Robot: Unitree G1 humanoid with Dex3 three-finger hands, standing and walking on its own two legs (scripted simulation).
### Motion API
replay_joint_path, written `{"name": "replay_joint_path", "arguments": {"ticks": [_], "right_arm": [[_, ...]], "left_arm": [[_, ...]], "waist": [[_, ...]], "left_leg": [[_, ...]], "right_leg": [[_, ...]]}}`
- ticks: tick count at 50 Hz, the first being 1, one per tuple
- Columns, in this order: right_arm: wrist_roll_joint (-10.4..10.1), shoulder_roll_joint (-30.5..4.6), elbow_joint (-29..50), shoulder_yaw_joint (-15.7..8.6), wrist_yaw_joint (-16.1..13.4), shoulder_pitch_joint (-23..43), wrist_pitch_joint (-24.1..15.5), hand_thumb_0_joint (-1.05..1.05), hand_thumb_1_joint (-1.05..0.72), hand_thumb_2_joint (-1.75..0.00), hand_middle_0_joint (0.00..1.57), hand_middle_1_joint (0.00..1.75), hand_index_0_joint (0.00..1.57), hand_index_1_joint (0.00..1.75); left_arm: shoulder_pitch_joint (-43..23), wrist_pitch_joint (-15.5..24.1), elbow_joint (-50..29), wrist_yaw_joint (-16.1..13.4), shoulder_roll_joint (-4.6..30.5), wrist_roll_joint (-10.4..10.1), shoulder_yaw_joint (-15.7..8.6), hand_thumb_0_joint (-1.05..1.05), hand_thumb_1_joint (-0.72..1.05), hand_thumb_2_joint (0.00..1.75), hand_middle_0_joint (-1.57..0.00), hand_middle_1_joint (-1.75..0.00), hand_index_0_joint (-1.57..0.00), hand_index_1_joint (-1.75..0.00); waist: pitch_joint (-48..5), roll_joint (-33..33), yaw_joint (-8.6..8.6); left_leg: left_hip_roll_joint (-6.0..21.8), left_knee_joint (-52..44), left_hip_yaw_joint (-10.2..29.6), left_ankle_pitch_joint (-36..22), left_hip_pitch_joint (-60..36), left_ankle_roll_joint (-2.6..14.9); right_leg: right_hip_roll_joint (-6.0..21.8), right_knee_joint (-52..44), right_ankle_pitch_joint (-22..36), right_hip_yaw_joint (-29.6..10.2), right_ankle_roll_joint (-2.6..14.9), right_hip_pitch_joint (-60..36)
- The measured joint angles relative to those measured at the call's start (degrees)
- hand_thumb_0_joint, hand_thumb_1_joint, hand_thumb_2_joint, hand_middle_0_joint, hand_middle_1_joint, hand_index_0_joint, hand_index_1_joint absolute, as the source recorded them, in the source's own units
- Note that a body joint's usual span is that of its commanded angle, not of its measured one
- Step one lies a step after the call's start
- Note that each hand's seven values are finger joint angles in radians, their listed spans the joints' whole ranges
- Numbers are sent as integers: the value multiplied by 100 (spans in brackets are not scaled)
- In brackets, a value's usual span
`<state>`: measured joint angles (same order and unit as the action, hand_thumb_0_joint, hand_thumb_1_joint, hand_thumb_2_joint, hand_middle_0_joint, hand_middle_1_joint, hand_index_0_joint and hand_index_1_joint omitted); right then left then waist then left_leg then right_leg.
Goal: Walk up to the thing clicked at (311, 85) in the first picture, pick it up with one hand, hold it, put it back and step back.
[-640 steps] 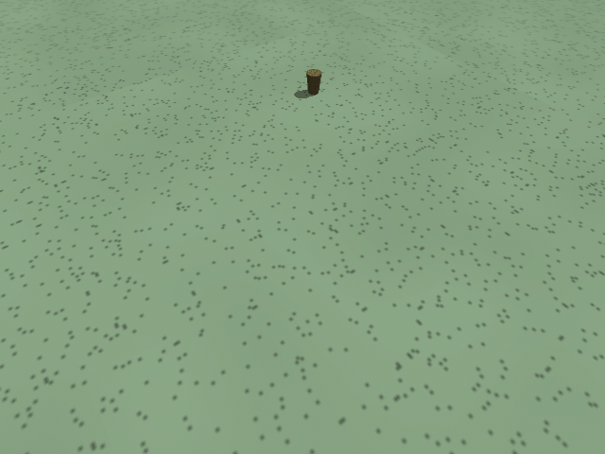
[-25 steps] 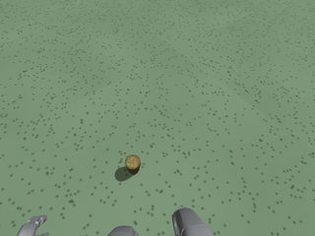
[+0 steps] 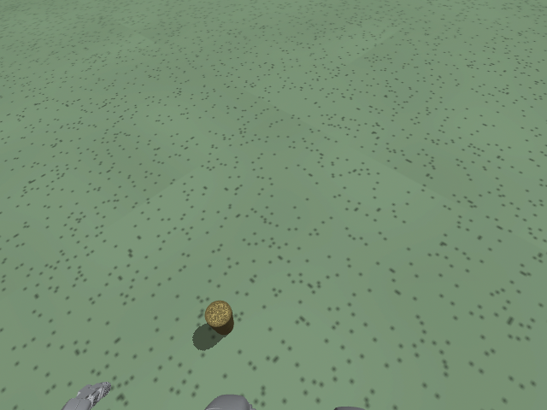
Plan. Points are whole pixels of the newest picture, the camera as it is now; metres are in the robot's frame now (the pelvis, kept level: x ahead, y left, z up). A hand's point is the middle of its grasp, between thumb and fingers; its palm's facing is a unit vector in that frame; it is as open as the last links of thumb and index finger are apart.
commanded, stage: walk up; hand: left
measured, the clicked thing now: (221, 319) +0.49 +0.24 -0.70
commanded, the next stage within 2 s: stand in 0.34 s
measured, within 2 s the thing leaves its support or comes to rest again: neither
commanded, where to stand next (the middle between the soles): +0.11 +0.01 m, yaw +1 degrees
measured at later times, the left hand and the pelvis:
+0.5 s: hand out of the picture +0.05 +0.32 -0.16, palm faces +0.07 -0.93 -0.36, open 7.3 cm; pelvis -0.01 +0.05 +0.00, yaw +4 degrees
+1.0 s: hand out of the picture +0.05 +0.29 -0.13, palm faces +0.03 -0.93 -0.35, open 7.3 cm; pelvis -0.02 +0.03 +0.02, yaw +3 degrees
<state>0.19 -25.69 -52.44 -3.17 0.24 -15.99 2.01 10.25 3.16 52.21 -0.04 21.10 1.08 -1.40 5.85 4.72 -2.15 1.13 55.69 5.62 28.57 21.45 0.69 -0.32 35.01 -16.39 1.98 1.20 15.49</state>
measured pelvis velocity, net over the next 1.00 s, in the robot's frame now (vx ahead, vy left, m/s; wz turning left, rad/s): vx -0.02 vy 0.03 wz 0.05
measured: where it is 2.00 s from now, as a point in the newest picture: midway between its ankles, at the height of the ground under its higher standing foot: outside the picture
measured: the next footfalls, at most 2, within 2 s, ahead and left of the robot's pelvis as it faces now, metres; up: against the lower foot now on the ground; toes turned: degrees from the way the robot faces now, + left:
left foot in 0.30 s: +0.03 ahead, +0.17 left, +0.00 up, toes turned +2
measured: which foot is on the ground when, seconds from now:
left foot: up 0.00-0.28, down 0.30-1.00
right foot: down 0.00-1.00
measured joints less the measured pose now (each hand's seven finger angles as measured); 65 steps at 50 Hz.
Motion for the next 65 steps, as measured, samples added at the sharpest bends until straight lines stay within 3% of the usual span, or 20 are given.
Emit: {"name": "replay_joint_path", "arguments": {"ticks": [8, 11, 15, 17, 18, 20, 24, 27, 30, 33, 45, 65], "right_arm": [[26, 68, 129, -35, 47, 271, 152, 0, -90, -90, 20, 30, 20, 30], [-8, 93, 126, -28, 44, 335, 126, 0, -90, -90, 20, 30, 20, 30], [-2, 133, 72, -7, 48, 377, 10, 0, -90, -90, 20, 30, 20, 30], [60, 292, -18, -8, 26, 510, -58, 0, -90, -90, 20, 30, 20, 30], [90, 346, -20, 21, 24, 538, -106, 0, -90, -90, 20, 30, 20, 30], [149, 409, -58, 86, 18, 533, -260, 0, -90, -90, 20, 30, 20, 30], [137, 571, -133, 134, -21, 600, -310, 1, -90, -90, 20, 30, 20, 30], [108, 583, -160, 144, -35, 726, -312, 1, -90, -90, 20, 30, 21, 30], [39, 523, -232, 117, -48, 937, -276, 1, -90, -90, 20, 30, 20, 30], [-36, 540, -338, 135, -51, 1069, -249, 1, -90, -90, 20, 30, 20, 30], [34, 593, -925, 212, 121, 1045, -250, 0, -90, -90, 20, 30, 20, 30], [30, 553, -1326, 251, 32, 1040, -282, 1, -90, -90, 20, 30, 20, 30]], "left_arm": [[-115, -56, -156, -189, -27, -44, -57, 0, 90, 90, -21, -30, -21, -30], [-180, -100, -226, -207, 48, 1, -107, 0, 90, 90, -21, -30, -21, -30], [-285, -215, -286, -165, 216, -4, -126, 0, 90, 90, -21, -30, -21, -30], [-375, -298, -221, -171, 363, -63, -160, 0, 90, 90, -21, -30, -21, -30], [-382, -353, -169, -186, 365, -84, -180, 0, 90, 90, -21, -30, -21, -30], [-348, -447, -30, -203, 290, -92, -152, 0, 91, 90, -21, -30, -21, -30], [-253, -437, 215, -102, 212, -132, -101, 0, 91, 90, -20, -30, -21, -30], [-139, -404, 389, -51, 119, -136, -63, 0, 91, 90, -21, -30, -21, -30], [-109, -337, 588, -39, -27, -87, -12, 0, 91, 90, -21, -30, -21, -30], [-72, -294, 782, 2, -111, -28, 66, 0, 91, 90, -21, -30, -21, -30], [-271, -212, 1095, 77, -59, -44, 115, 0, 91, 90, -21, -30, -21, -30], [-624, -236, 1215, 63, -67, -67, 120, 0, 91, 90, -21, -30, -21, -30]], "waist": [[228, 179, 146], [298, 107, 205], [313, -114, 244], [452, -572, 314], [473, -682, 364], [357, -640, 305], [196, -722, 297], [89, -723, 331], [118, -573, 356], [22, -494, 308], [-224, -380, 250], [-268, -503, 152]], "left_leg": [[-238, 708, 346, -424, 538, -169], [-152, 174, 177, -496, 358, -209], [-49, -1214, -290, -704, -213, -175], [-306, -1447, -526, -744, -392, -155], [-334, -1446, -593, -758, -413, -127], [-229, -1462, -478, -801, -363, -78], [-109, -1890, -394, -1039, -539, -69], [-43, -2023, -445, -1095, -643, -94], [36, -1987, -455, -1073, -745, -148], [9, -2326, -440, -1259, -948, -168], [53, -3266, -425, -1776, -1262, -244], [49, -3647, -486, -1859, -1462, -262]], "right_leg": [[216, 153, -83, 34, -68, 95], [348, 319, -148, 57, -134, 228], [562, 827, -389, 122, -253, 511], [837, 1203, -525, -102, -252, 658], [784, 1329, -797, -253, -190, 707], [409, 1566, -1348, -429, -141, 755], [171, 1507, -1381, -384, -39, 597], [171, 636, -1111, -265, -66, 168], [111, -223, 119, -217, -182, -265], [144, -401, 154, -196, -233, -409], [106, -1198, 558, -163, -176, -663], [115, -1452, 596, -214, -179, -783]]}}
